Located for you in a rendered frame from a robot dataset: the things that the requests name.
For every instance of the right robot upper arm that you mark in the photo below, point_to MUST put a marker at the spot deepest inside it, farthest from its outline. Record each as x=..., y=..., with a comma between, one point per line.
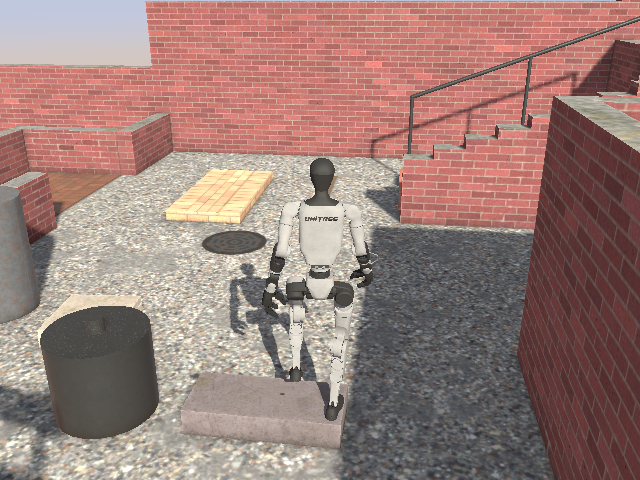
x=352, y=212

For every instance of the right robot hand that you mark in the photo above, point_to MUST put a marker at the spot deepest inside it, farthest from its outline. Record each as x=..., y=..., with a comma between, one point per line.
x=368, y=277

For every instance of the robot left forearm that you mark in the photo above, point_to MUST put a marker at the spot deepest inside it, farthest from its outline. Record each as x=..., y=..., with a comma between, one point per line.
x=275, y=271

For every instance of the left robot upper arm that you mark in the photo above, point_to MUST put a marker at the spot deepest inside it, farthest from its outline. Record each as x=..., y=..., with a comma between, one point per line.
x=289, y=211

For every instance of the robot right thigh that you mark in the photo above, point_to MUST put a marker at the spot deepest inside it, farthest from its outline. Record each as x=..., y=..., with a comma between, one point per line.
x=343, y=304

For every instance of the left robot hand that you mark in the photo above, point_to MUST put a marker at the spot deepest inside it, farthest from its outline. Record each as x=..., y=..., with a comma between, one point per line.
x=267, y=302

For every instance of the robot head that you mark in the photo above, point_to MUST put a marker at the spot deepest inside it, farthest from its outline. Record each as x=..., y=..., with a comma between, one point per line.
x=321, y=172

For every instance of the robot right forearm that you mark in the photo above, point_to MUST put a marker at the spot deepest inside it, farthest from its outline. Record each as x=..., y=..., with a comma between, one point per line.
x=365, y=262

